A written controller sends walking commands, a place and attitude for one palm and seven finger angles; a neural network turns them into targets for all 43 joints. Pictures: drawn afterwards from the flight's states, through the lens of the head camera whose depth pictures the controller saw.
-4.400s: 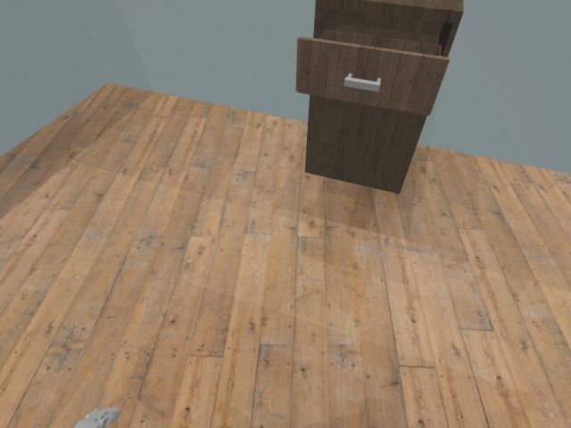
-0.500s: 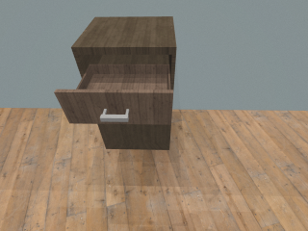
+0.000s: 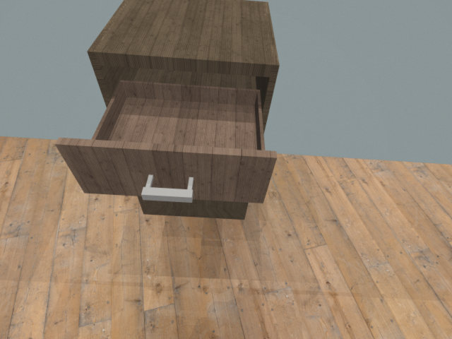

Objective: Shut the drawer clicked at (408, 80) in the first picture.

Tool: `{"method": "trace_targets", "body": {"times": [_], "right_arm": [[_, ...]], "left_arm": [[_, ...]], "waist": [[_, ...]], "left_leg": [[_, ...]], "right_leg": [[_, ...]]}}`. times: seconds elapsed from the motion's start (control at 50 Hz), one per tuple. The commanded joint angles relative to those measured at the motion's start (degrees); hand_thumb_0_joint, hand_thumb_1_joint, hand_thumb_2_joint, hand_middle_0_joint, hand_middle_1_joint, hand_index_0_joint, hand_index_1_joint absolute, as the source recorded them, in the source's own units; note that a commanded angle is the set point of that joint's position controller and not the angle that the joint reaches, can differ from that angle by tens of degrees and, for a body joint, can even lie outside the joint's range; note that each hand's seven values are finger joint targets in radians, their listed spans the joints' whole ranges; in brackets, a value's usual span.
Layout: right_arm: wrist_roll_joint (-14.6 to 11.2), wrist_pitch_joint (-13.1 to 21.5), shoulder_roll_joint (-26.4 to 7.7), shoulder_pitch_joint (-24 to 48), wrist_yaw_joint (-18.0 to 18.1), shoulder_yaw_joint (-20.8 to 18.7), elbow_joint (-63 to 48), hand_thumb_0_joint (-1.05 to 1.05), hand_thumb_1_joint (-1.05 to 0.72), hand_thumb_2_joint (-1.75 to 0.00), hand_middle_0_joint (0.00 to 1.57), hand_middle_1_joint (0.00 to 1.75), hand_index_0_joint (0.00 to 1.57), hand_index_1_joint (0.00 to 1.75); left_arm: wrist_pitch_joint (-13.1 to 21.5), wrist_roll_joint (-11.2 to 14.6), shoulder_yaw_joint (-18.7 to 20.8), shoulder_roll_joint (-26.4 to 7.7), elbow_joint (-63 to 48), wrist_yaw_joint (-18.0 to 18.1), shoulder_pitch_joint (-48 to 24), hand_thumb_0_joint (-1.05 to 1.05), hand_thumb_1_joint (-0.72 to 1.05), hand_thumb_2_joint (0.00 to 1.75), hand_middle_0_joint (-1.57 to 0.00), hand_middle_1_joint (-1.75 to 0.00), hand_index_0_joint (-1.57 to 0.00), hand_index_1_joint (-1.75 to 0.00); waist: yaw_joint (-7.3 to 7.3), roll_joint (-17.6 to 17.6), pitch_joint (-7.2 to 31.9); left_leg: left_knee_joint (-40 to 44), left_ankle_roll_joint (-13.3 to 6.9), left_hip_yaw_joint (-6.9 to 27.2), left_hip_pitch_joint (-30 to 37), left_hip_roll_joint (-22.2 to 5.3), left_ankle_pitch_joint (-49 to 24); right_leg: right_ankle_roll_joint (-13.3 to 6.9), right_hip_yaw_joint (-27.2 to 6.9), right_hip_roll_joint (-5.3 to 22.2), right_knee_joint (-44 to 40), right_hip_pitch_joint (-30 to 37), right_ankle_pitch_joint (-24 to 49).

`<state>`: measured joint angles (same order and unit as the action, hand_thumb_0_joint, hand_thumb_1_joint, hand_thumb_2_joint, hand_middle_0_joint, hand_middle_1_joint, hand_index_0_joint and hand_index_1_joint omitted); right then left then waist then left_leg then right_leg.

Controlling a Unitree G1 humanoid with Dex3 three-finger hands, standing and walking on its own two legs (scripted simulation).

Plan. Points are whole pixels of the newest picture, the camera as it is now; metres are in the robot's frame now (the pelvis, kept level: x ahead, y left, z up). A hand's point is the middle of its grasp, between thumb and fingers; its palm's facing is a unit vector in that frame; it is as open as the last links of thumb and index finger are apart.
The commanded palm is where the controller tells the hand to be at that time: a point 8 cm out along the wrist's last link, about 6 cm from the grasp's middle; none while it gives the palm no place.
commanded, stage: take the last steps up to it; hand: left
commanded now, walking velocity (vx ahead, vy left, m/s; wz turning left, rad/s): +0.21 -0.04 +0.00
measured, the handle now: (169, 187) +0.42 +0.17 -0.04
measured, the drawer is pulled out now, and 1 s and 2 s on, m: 0.30 0.30 0.30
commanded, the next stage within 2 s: come to a stop and stand still in 0.20 s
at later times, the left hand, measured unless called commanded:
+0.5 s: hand (173, 306) +0.20 +0.12 -0.15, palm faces +0.04 -0.97 -0.25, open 7.1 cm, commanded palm none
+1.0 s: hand out of the picture +0.08 +0.23 -0.16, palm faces +0.08 -0.95 -0.30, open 7.3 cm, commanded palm none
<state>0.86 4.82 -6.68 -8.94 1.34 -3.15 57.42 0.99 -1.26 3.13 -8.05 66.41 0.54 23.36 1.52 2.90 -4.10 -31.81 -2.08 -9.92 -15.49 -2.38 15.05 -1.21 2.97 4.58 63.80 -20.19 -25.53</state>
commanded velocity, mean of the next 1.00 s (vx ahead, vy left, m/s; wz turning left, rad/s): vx -0.02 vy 0.05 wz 0.00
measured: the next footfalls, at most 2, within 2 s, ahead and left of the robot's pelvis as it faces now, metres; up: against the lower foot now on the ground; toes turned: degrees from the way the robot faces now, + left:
right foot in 0.32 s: +0.21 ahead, -0.14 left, +0.00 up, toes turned -6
left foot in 0.84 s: +0.14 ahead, +0.11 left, +0.00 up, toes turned +2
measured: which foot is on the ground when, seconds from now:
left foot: down 0.00-0.34, up 0.36-0.82, down 0.84-1.00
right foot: up 0.00-0.30, down 0.32-0.88, up 0.90-1.00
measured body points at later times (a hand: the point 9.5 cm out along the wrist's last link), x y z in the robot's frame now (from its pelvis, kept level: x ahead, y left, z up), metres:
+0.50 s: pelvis +0.11 -0.06 +0.01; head +0.14 -0.09 +0.45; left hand +0.20 +0.17 -0.13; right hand +0.09 -0.28 -0.17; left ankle +0.07 +0.08 -0.68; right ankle +0.17 -0.14 -0.73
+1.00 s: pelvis +0.06 +0.02 +0.00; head +0.03 -0.01 +0.44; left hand +0.08 +0.28 -0.14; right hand +0.15 -0.21 -0.15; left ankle +0.07 +0.11 -0.73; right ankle +0.11 -0.10 -0.71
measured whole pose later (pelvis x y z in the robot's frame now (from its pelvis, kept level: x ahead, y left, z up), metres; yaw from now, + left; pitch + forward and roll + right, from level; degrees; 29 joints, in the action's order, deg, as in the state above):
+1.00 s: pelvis +0.06 +0.02 +0.00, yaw +0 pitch -4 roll +2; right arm 1.8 -2.2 -10.6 -13.6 0.2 -0.9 51.6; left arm -3.6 -1.2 1.8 -11.4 56.3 2.0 18.4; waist 0.9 -1.4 1.5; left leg -32.1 -3.2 -6.5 -11.2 2.6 17.5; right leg -0.6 -0.6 2.4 45.9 -22.0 -21.0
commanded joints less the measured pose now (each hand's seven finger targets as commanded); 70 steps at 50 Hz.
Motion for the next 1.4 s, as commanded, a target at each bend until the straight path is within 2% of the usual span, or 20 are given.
{"method": "trace_targets", "body": {"times": [0.0, 0.18, 0.26, 0.28, 0.32, 0.34, 0.4, 0.5, 0.68, 0.7, 0.74, 0.78, 0.82, 0.84, 0.94, 1.02, 1.06, 1.12, 1.28, 1.38], "right_arm": [[0.33, 0.04, -5.93, -10.19, 0.38, -0.33, 2.02, 0.00, -0.90, -0.90, 0.20, 0.30, 0.20, 0.30], [0.87, -1.27, -9.49, -10.90, -0.15, -0.93, 2.33, 0.00, -0.90, -0.90, 0.20, 0.30, 0.20, 0.30], [0.81, -2.39, -10.02, -10.32, -0.31, -1.04, 2.74, 0.00, -0.90, -0.90, 0.20, 0.30, 0.20, 0.30], [0.49, -2.26, -8.15, -10.71, -0.52, -0.64, 3.31, 0.00, -0.90, -0.90, 0.20, 0.30, 0.20, 0.30], [-0.35, -2.85, -5.05, -13.02, -0.24, 0.49, 1.57, 0.00, -0.90, -0.90, 0.20, 0.30, 0.20, 0.30], [-0.24, -3.42, -5.51, -13.76, 0.27, 0.32, 2.92, 0.00, -0.90, -0.90, 0.20, 0.30, 0.20, 0.30], [-0.81, -5.26, -4.46, -13.83, 0.69, 0.51, 4.83, 0.00, -0.90, -0.90, 0.20, 0.30, 0.20, 0.30], [-0.21, -8.01, -5.75, -10.48, 0.16, -0.57, 3.03, 0.00, -0.90, -0.90, 0.20, 0.30, 0.20, 0.30], [-0.39, -7.60, -6.27, -6.14, -0.82, -0.86, -0.42, 0.00, -0.90, -0.90, 0.20, 0.30, 0.20, 0.30], [-0.45, -5.45, -9.78, -9.39, -1.13, -1.37, -5.67, 0.00, -0.90, -0.90, 0.20, 0.30, 0.20, 0.30], [-0.78, -5.52, -7.29, -5.66, -0.88, -0.83, -8.22, 0.00, -0.90, -0.90, 0.20, 0.30, 0.20, 0.30], [-0.45, -5.42, -7.21, -9.48, -0.79, 0.04, -7.35, 0.00, -0.90, -0.90, 0.20, 0.30, 0.20, 0.30], [0.52, -5.35, -12.46, -8.99, -0.70, -0.38, -8.63, 0.00, -0.90, -0.90, 0.20, 0.30, 0.20, 0.30], [1.00, -5.77, -14.10, -5.48, -0.64, -0.45, -10.44, 0.00, -0.90, -0.90, 0.20, 0.30, 0.20, 0.30], [0.78, -5.84, -12.49, -0.85, -0.80, 0.25, -10.61, 0.00, -0.90, -0.90, 0.20, 0.30, 0.20, 0.30], [0.52, -5.58, -11.45, -3.27, -0.53, 0.62, -9.71, 0.00, -0.90, -0.90, 0.20, 0.30, 0.20, 0.30], [-0.34, -5.32, -9.14, -5.87, -0.43, 1.04, -9.33, 0.00, -0.90, -0.90, 0.20, 0.30, 0.20, 0.30], [-0.15, -5.49, -8.23, -10.46, -0.49, 1.07, -6.82, 0.00, -0.90, -0.90, 0.20, 0.30, 0.20, 0.30], [0.28, -4.31, -9.84, -8.82, -0.55, 1.44, -3.19, 0.00, -0.90, -0.90, 0.20, 0.30, 0.20, 0.30], [0.07, -3.93, -9.26, -10.14, -0.18, 1.82, -1.38, 0.00, -0.90, -0.90, 0.20, 0.30, 0.20, 0.30]], "left_arm": [[0.59, -0.51, 0.55, -0.63, -4.95, -0.41, 0.60, 0.00, 0.90, 0.90, -0.20, -0.30, -0.20, -0.30], [-0.48, -0.27, 0.44, -3.45, -10.89, -0.87, -10.98, 0.00, 0.90, 0.90, -0.20, -0.30, -0.20, -0.30], [0.38, -0.53, 0.91, -4.54, -9.54, -0.89, -6.41, 0.00, 0.90, 0.90, -0.20, -0.30, -0.20, -0.30], [0.98, -0.62, 1.37, -6.97, -8.32, -0.54, -2.91, 0.00, 0.90, 0.90, -0.20, -0.30, -0.20, -0.30], [1.81, -0.02, 2.13, -14.69, -7.44, 0.41, 2.41, 0.00, 0.90, 0.90, -0.20, -0.30, -0.20, -0.30], [1.74, 0.33, 1.20, -12.53, -7.92, 0.76, -1.49, 0.00, 0.90, 0.90, -0.20, -0.30, -0.20, -0.30], [1.16, 0.23, 0.64, -10.13, -9.73, 1.84, -9.94, 0.00, 0.90, 0.90, -0.20, -0.30, -0.20, -0.30], [-0.31, 0.07, 1.75, -11.12, -9.95, 2.64, -8.70, 0.00, 0.90, 0.90, -0.20, -0.30, -0.20, -0.30], [-1.64, -0.92, 2.34, -12.64, -11.30, 2.29, -10.53, 0.00, 0.90, 0.90, -0.20, -0.30, -0.20, -0.30], [-0.25, -1.13, 1.24, -15.15, -13.00, 4.54, -7.68, 0.00, 0.90, 0.90, -0.20, -0.30, -0.20, -0.30], [-0.85, -0.93, 1.92, -15.53, -14.26, 3.80, -8.10, 0.00, 0.90, 0.90, -0.20, -0.30, -0.20, -0.30], [-1.87, -0.36, 0.71, -13.78, -14.56, 3.15, -10.25, 0.00, 0.90, 0.90, -0.20, -0.30, -0.20, -0.30], [-3.06, 0.40, -0.55, -8.10, -15.04, 2.39, -9.87, 0.00, 0.90, 0.90, -0.20, -0.30, -0.20, -0.30], [-3.31, 0.44, -0.38, -7.27, -15.45, 2.24, -8.43, 0.00, 0.90, 0.90, -0.20, -0.30, -0.20, -0.30], [-3.58, -0.01, -0.74, -6.99, -13.89, 1.70, -4.34, 0.00, 0.90, 0.90, -0.20, -0.30, -0.20, -0.30], [-2.20, -0.13, -1.05, -6.92, -14.08, 1.76, -1.22, 0.00, 0.90, 0.90, -0.20, -0.30, -0.20, -0.30], [-0.64, -0.49, -1.41, -8.49, -14.46, 1.91, -1.89, 0.00, 0.90, 0.90, -0.20, -0.30, -0.20, -0.30], [0.32, -0.01, -1.20, -9.54, -15.29, 1.81, -6.67, 0.00, 0.90, 0.90, -0.20, -0.30, -0.20, -0.30], [-1.04, 0.18, -1.59, -7.26, -13.06, 1.54, -3.42, 0.00, 0.90, 0.90, -0.20, -0.30, -0.20, -0.30], [-1.04, 0.13, -2.10, -6.28, -10.76, 1.45, -2.77, 0.00, 0.90, 0.90, -0.20, -0.30, -0.20, -0.30]], "waist": [[-0.94, -8.05, 0.61], [-1.93, -9.60, -2.62], [0.46, -6.64, 0.56], [2.17, -2.20, 1.84], [2.43, 14.28, 8.01], [0.76, 6.93, 7.45], [-1.67, 4.66, 5.67], [-0.23, 2.46, 6.36], [0.45, 9.44, 7.11], [-2.85, 2.31, 19.72], [-0.90, -1.46, 18.25], [-3.50, -2.80, 9.79], [-2.61, -14.22, 0.29], [-1.20, -13.35, -3.35], [0.16, -8.59, -6.69], [0.98, -4.07, -4.50], [-1.31, 3.58, -1.39], [-4.27, 12.22, 4.50], [-0.90, -9.54, 0.02], [-0.58, -6.82, -0.34]], "left_leg": [[19.19, -7.22, 13.16, 4.96, -15.13, -20.32], [19.39, -8.45, 10.72, 4.34, -14.03, -13.82], [10.36, -4.69, 8.53, 1.69, -10.52, -4.81], [3.36, -2.44, 6.17, -2.07, -7.41, -2.19], [-18.64, 2.34, 3.48, -10.78, 0.74, 21.57], [-21.04, 2.74, 8.07, -6.85, -1.04, 20.15], [-23.41, 3.91, 9.77, -4.69, -2.06, 14.84], [-28.36, 5.50, 9.89, -8.56, 0.44, 10.54], [-15.82, 5.02, 8.28, -4.02, 1.08, 9.50], [-15.78, 5.89, 5.52, -6.21, 4.40, 16.35], [-4.24, 3.70, 6.81, -2.36, 3.13, 10.10], [8.48, 3.35, 4.48, 7.93, 3.60, -0.08], [17.08, -1.00, 18.62, -0.59, -8.78, 1.91], [18.18, -4.57, 20.83, -8.45, -12.44, 2.92], [19.32, -5.31, 17.79, -14.41, -8.21, 10.77], [15.08, -4.82, 19.56, -9.87, -7.74, 12.23], [7.72, -1.09, 14.11, -4.50, -1.06, 7.90], [3.95, 0.56, 10.43, 6.15, 1.24, 3.43], [20.15, -1.55, 18.35, -2.82, -5.48, 14.29], [20.94, -1.73, 18.11, -2.85, -5.65, 13.08]], "right_leg": [[1.07, -1.84, 2.68, 3.01, -10.33, 8.03], [1.59, 1.32, 1.36, -21.58, -5.74, 10.16], [1.17, 4.39, -2.31, -33.69, 8.40, 15.11], [0.77, 1.15, -0.55, -37.50, 15.17, 17.21], [-8.01, -22.34, 20.00, -46.37, 22.14, 38.05], [-9.73, -18.62, 19.01, -46.88, 16.53, 42.34], [-9.36, -11.85, 15.94, -43.40, 10.79, 56.60], [-9.93, -9.11, 15.55, -43.47, 11.40, 54.38], [-9.09, -9.99, 12.76, -47.64, 8.59, 24.19], [-8.94, -17.10, 15.64, -38.54, 25.00, 57.74], [-9.30, -11.86, 13.67, -35.91, 16.82, 34.07], [-4.26, -6.33, 7.90, -35.50, 2.98, 13.89], [0.85, 0.18, -0.65, -28.56, -3.71, -0.63], [1.05, 0.48, -2.87, -24.43, -1.48, 0.50], [0.62, -3.27, -4.30, -13.29, 0.55, 4.00], [-0.17, -4.90, -3.03, -32.21, 4.78, 7.02], [-3.16, -16.76, 2.63, -43.09, 2.67, 5.75], [-6.01, -18.89, 5.96, -47.35, -1.98, 0.75], [-1.89, -7.44, -1.86, -38.56, 3.41, 5.58], [-1.75, -6.64, -1.71, -38.98, 4.92, 7.93]]}}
